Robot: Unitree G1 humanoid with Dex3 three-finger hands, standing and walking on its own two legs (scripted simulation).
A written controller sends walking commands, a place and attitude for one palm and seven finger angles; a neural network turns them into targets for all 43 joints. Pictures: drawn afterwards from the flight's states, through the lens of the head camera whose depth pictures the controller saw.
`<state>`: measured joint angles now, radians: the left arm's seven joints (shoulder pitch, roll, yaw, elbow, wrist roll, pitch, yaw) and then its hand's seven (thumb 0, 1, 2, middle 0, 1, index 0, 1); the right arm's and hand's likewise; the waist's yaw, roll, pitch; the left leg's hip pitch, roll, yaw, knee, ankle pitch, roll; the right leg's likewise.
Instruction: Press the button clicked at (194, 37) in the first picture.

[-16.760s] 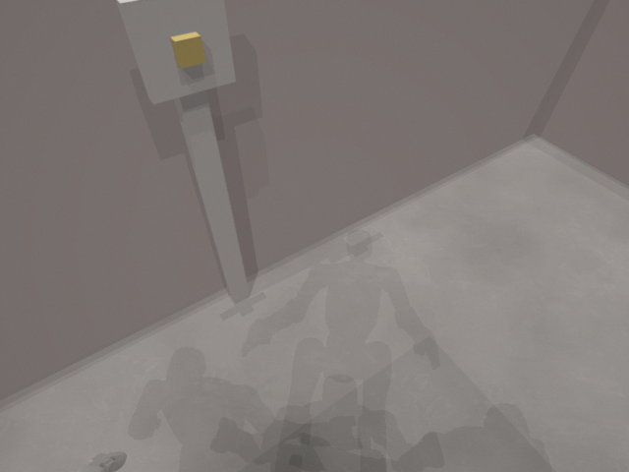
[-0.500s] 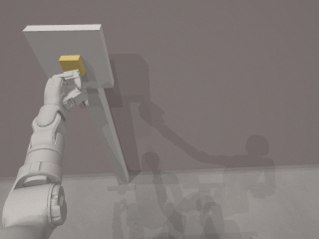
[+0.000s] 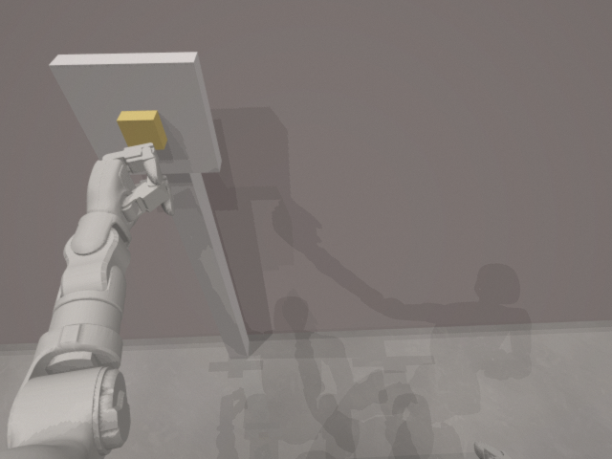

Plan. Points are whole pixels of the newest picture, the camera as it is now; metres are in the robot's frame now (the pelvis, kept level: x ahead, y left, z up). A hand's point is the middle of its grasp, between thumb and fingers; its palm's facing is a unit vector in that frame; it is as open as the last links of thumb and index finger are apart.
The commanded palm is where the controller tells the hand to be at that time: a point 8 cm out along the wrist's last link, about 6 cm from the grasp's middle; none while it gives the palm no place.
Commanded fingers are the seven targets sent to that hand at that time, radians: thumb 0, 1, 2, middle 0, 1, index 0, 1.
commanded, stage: aim a knuckle at the button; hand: left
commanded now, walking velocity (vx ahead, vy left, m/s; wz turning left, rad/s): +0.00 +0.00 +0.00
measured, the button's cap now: (143, 129) +0.52 +0.24 +0.17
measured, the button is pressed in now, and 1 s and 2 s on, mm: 0 4 0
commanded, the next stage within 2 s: press the button with the knuckle in 0.08 s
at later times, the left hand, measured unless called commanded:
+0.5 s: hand (163, 175) +0.45 +0.20 +0.15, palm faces +0.07 -1.00 +0.01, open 3.1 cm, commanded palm +0.42 +0.25 +0.14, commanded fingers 0.00 0.90 0.90 -1.30 -1.50 -1.30 -1.50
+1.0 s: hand (162, 168) +0.46 +0.21 +0.14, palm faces +0.07 -1.00 +0.00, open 3.0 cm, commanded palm +0.46 +0.25 +0.14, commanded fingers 0.00 0.90 0.90 -1.30 -1.50 -1.30 -1.50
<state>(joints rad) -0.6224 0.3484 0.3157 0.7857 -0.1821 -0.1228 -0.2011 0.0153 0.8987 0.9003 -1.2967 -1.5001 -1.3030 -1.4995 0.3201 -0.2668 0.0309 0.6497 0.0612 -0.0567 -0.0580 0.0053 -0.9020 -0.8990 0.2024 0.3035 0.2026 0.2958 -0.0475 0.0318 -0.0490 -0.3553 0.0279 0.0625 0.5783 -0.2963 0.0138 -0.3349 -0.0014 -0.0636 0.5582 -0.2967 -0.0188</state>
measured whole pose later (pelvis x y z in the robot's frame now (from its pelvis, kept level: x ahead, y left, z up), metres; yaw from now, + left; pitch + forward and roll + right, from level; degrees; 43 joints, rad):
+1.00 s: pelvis -0.01 +0.01 -0.01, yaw +1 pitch +8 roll -1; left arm -0.91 0.47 0.35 1.15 -0.12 -0.22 -0.21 0.01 0.84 0.93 -1.30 -1.50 -1.30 -1.50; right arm 0.38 -0.28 0.04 0.69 0.04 -0.05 -0.05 0.00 -0.90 -0.90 0.20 0.30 0.20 0.30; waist -0.11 0.02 -0.04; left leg -0.49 0.03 0.04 0.66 -0.30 0.02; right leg -0.45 0.00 -0.08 0.61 -0.29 -0.01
